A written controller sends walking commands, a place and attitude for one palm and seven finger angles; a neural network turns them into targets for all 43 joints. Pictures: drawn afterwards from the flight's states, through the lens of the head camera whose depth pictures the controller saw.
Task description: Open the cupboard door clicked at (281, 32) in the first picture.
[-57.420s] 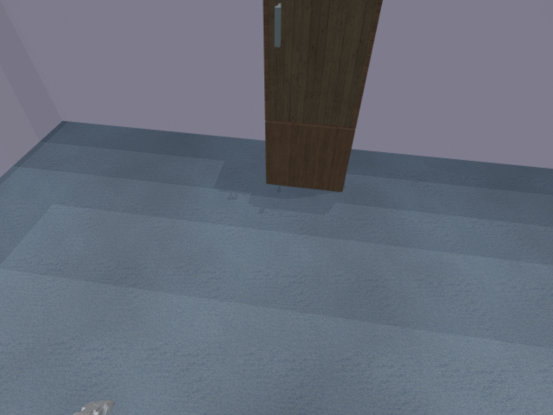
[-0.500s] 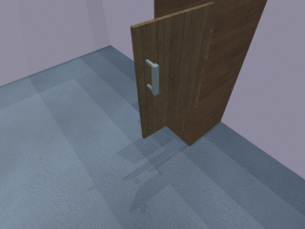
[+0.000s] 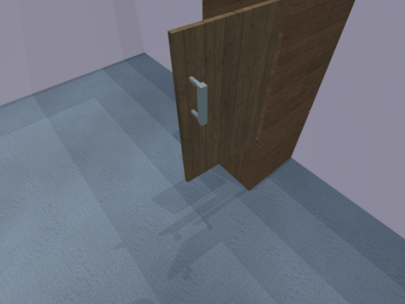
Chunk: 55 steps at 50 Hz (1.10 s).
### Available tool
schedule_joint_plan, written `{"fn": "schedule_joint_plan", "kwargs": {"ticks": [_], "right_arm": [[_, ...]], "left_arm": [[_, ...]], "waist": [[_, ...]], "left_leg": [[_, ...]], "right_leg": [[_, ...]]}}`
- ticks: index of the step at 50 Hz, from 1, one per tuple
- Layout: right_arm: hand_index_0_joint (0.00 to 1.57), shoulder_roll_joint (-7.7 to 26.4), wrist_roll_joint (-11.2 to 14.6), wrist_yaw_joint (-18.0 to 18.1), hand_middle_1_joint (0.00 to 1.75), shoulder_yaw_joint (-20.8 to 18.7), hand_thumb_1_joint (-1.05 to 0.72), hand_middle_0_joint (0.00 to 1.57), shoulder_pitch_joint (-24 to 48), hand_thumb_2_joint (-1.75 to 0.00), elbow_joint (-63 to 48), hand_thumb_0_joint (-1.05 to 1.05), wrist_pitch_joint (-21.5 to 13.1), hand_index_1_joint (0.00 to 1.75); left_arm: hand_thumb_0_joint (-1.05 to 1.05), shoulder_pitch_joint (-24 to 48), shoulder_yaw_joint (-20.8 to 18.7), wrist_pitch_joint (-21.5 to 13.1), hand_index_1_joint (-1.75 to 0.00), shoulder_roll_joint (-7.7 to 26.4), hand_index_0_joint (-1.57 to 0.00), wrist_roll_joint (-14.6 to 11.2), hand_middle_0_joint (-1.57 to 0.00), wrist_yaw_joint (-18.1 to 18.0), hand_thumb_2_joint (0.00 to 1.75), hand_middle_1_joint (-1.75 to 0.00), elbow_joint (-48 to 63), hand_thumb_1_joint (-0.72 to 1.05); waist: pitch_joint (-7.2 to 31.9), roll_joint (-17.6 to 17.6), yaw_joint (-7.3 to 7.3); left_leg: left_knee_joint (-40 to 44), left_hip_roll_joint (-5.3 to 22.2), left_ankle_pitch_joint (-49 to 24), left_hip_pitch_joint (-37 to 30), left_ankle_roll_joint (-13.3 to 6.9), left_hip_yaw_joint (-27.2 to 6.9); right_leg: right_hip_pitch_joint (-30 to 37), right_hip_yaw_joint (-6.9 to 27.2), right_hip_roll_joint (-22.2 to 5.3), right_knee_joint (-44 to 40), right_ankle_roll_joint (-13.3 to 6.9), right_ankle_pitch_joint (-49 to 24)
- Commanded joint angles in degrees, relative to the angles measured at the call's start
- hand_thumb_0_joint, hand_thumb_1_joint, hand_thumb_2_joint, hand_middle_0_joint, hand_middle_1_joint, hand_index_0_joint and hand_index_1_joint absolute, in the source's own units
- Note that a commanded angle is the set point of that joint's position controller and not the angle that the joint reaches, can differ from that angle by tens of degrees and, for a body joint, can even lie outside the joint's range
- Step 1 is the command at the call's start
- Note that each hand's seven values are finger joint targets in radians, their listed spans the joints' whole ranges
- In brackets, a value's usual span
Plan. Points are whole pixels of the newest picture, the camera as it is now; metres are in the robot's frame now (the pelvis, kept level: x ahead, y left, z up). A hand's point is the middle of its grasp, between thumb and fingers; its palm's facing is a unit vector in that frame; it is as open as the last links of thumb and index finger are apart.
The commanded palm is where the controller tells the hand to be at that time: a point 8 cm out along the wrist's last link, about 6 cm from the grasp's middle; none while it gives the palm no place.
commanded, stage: look to check the result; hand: left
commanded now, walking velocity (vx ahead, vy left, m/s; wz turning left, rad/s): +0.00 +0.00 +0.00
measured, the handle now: (198, 101) +0.61 +0.05 +0.05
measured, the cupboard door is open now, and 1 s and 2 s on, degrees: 86 86 86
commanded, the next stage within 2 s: stand and wait in 0.30 s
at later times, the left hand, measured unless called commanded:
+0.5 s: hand out of the picture +0.09 +0.22 -0.15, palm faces -0.01 -0.95 -0.32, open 7.4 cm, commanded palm none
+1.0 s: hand out of the picture +0.10 +0.21 -0.16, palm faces -0.01 -0.95 -0.32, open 7.4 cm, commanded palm none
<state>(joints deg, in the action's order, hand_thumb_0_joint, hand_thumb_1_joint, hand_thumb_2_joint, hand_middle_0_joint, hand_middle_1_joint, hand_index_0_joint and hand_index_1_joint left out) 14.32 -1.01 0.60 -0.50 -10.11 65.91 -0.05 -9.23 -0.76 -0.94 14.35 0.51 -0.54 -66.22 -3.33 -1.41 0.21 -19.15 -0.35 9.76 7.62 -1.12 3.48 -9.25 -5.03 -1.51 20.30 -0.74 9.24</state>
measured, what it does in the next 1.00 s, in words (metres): stands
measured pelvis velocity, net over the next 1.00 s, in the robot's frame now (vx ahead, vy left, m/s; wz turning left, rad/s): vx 0.03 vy -0.02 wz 0.00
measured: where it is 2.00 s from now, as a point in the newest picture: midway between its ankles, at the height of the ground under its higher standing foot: outside the picture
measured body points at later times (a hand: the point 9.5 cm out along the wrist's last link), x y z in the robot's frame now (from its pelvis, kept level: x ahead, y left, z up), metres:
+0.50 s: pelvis +0.02 -0.01 +0.00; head +0.03 -0.02 +0.45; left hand +0.09 +0.27 -0.13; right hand +0.09 -0.29 -0.15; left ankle +0.01 +0.10 -0.75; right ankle +0.02 -0.11 -0.75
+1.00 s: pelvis +0.03 -0.02 +0.00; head +0.04 -0.03 +0.45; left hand +0.10 +0.26 -0.13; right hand +0.09 -0.30 -0.15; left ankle +0.01 +0.10 -0.75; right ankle +0.02 -0.11 -0.75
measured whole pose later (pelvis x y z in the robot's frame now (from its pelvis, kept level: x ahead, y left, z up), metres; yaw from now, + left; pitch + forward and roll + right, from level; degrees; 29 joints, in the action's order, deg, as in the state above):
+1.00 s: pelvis +0.03 -0.02 +0.00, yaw +0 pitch -1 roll +0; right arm 17.1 -0.9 0.5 0.1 -7.1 66.0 -0.1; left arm -6.6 -0.2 -1.6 16.6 0.3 -0.5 -65.8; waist -2.5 -1.1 0.3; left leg -15.4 1.3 10.4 3.8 0.7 3.0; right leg -5.4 -5.5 0.4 16.6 -2.1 10.1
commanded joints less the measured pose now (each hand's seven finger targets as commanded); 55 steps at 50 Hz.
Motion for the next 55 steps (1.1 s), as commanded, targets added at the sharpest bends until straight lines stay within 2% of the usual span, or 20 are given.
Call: {"fn": "schedule_joint_plan", "kwargs": {"ticks": [1,6,8,11,14,15,19,26,27,31,34,36,44,47,49,52,55], "right_arm": [[0.2,9.35,-0.21,0.37,0.3,-1.47,-0.9,0.2,0.77,-0.9,-2.68,0.0,-0.91,0.3],[0.2,10.44,-0.19,0.27,0.3,-1.47,-0.9,0.2,2.28,-0.9,-2.73,0.0,-0.88,0.3],[0.2,11.1,-0.17,0.24,0.3,-1.51,-0.9,0.2,2.6,-0.9,-2.83,0.0,-0.99,0.3],[0.2,11.59,-0.17,0.21,0.3,-1.39,-0.9,0.2,3.42,-0.9,-2.92,0.0,-0.99,0.3],[0.2,12.1,-0.09,0.18,0.3,-1.48,-0.9,0.2,3.99,-0.9,-3.16,0.0,-0.98,0.3],[0.2,12.21,-0.21,0.17,0.3,-1.45,-0.9,0.2,4.06,-0.9,-3.08,0.0,-0.97,0.3],[0.2,12.86,-0.08,0.19,0.3,-1.45,-0.9,0.2,4.65,-0.9,-3.35,0.0,-1.08,0.3],[0.2,13.03,-0.2,0.22,0.3,-1.23,-0.9,0.2,4.97,-0.9,-3.22,0.0,-1.09,0.3],[0.2,13.06,-0.21,0.27,0.3,-1.26,-0.9,0.2,4.82,-0.9,-3.27,0.0,-1.13,0.3],[0.2,13.08,-0.14,0.31,0.3,-1.21,-0.9,0.2,5.1,-0.9,-3.31,0.0,-1.1,0.3],[0.2,13.35,-0.06,0.4,0.3,-1.25,-0.9,0.2,5.0,-0.9,-3.42,0.0,-1.07,0.3],[0.2,13.13,-0.11,0.34,0.3,-1.2,-0.9,0.2,4.89,-0.9,-3.21,0.0,-0.99,0.3],[0.2,13.09,-0.05,0.57,0.3,-1.24,-0.9,0.2,4.37,-0.9,-3.25,0.0,-1.12,0.3],[0.2,12.53,-0.1,0.53,0.3,-1.12,-0.9,0.2,4.06,-0.9,-3.0,0.0,-1.02,0.3],[0.2,12.75,-0.01,0.54,0.3,-1.19,-0.9,0.2,4.25,-0.9,-3.16,0.0,-0.98,0.3],[0.2,12.33,-0.12,0.53,0.3,-1.13,-0.9,0.2,3.86,-0.9,-2.87,0.0,-0.95,0.3],[0.2,12.19,-0.08,0.55,0.3,-1.17,-0.9,0.2,3.71,-0.9,-2.94,0.0,-0.98,0.3]], "left_arm": [[0.0,1.17,-1.88,-1.07,-0.3,10.65,-0.2,0.16,-0.2,-0.59,0.9,-0.3,2.82,0.9],[0.0,2.23,-1.81,-1.12,-0.3,11.59,-0.2,0.18,-0.2,-0.54,0.9,-0.3,2.77,0.9],[0.0,2.46,-1.87,-1.27,-0.3,12.18,-0.2,0.17,-0.2,-0.5,0.9,-0.3,2.91,0.9],[0.0,3.17,-1.81,-1.28,-0.3,12.6,-0.2,0.15,-0.2,-0.48,0.9,-0.3,3.03,0.9],[0.0,3.22,-1.91,-1.43,-0.3,13.16,-0.2,0.2,-0.2,-0.49,0.9,-0.3,3.1,0.9],[0.0,3.71,-1.85,-1.41,-0.3,13.16,-0.2,0.17,-0.2,-0.47,0.9,-0.3,3.12,0.9],[0.0,3.84,-1.96,-1.65,-0.3,13.79,-0.2,0.19,-0.2,-0.51,0.9,-0.3,3.36,0.9],[0.0,4.43,-1.83,-1.61,-0.3,13.91,-0.2,0.11,-0.2,-0.51,0.9,-0.3,3.41,0.9],[0.0,4.24,-1.87,-1.67,-0.3,13.89,-0.2,0.06,-0.2,-0.52,0.9,-0.3,3.4,0.9],[0.0,4.55,-1.77,-1.57,-0.3,13.92,-0.2,0.05,-0.2,-0.54,0.9,-0.3,3.48,0.9],[0.0,4.14,-1.85,-1.64,-0.3,13.99,-0.2,0.05,-0.2,-0.57,0.9,-0.3,3.54,0.9],[0.0,4.57,-1.73,-1.58,-0.3,14.0,-0.2,0.03,-0.2,-0.57,0.9,-0.3,3.48,0.9],[0.0,3.71,-1.86,-1.73,-0.3,13.76,-0.2,0.01,-0.2,-0.75,0.9,-0.3,3.51,0.9],[0.0,3.82,-1.67,-1.59,-0.3,13.48,-0.2,-0.04,-0.2,-0.7,0.9,-0.3,3.35,0.9],[0.0,3.53,-1.75,-1.62,-0.3,13.48,-0.2,0.01,-0.2,-0.72,0.9,-0.3,3.38,0.9],[0.0,3.53,-1.6,-1.57,-0.3,13.23,-0.2,-0.04,-0.2,-0.7,0.9,-0.3,3.37,0.9],[0.0,3.28,-1.62,-1.59,-0.3,13.08,-0.2,-0.01,-0.2,-0.74,0.9,-0.3,3.27,0.9]], "waist": [[2.66,1.37,0.03],[2.4,1.47,0.02],[3.76,2.0,0.08],[3.32,1.18,0.03],[3.69,2.33,-0.04],[3.46,1.41,0.09],[4.57,2.1,-0.05],[4.47,0.74,0.03],[5.5,1.42,0.02],[4.7,1.0,-0.01],[5.06,2.36,-0.04],[4.28,1.5,0.08],[6.11,2.22,-0.08],[4.98,1.54,0.05],[4.31,2.3,-0.02],[4.02,1.35,0.08],[4.51,1.86,0.15]], "left_leg": [[4.2,7.17,-3.11,0.59,-0.39,-6.7],[4.73,7.36,-3.16,0.1,-0.28,-6.68],[4.68,7.46,-4.25,-0.77,-0.34,-6.71],[4.9,7.5,-4.51,-0.51,-0.18,-6.75],[4.72,7.52,-5.08,-1.4,-0.26,-6.64],[4.82,7.53,-5.06,-1.07,-0.13,-6.63],[4.7,7.69,-7.08,-2.03,-0.13,-6.5],[5.12,7.71,-7.6,-2.1,0.13,-6.43],[4.94,7.85,-8.22,-2.69,0.13,-6.38],[5.09,7.86,-8.44,-2.59,0.15,-6.33],[4.86,7.95,-8.66,-3.39,0.11,-6.02],[5.15,7.87,-7.91,-2.78,0.25,-5.94],[4.58,8.06,-10.55,-4.2,0.16,-5.79],[5.05,8.02,-9.2,-3.57,0.28,-5.73],[4.97,8.08,-8.85,-3.94,0.18,-5.68],[5.19,8.0,-8.29,-3.39,0.34,-5.57],[5.07,8.09,-8.26,-3.95,0.26,-5.56]], "right_leg": [[1.46,6.58,-6.74,-4.85,-1.58,-1.12],[1.54,6.69,-6.81,-5.39,-1.56,-1.42],[2.33,6.7,-7.0,-5.45,-1.54,-2.75],[2.64,6.69,-6.94,-5.52,-1.53,-3.4],[2.53,6.71,-7.01,-5.91,-1.58,-4.12],[2.79,6.75,-7.13,-6.03,-1.6,-4.16],[3.88,6.59,-7.23,-5.76,-1.62,-7.87],[4.8,6.78,-7.34,-5.94,-1.68,-9.11],[5.32,6.74,-7.31,-5.8,-1.74,-10.06],[5.18,6.7,-7.24,-5.83,-1.71,-10.45],[5.03,6.55,-7.17,-5.96,-1.68,-11.18],[5.07,6.79,-7.21,-6.23,-1.65,-10.54],[6.23,6.43,-7.15,-5.56,-1.74,-14.42],[5.9,6.61,-7.17,-5.99,-1.67,-12.73],[4.91,6.63,-7.05,-6.26,-1.67,-12.12],[5.31,6.97,-6.98,-6.36,-1.66,-11.69],[5.19,6.82,-7.04,-6.45,-1.63,-11.35]]}}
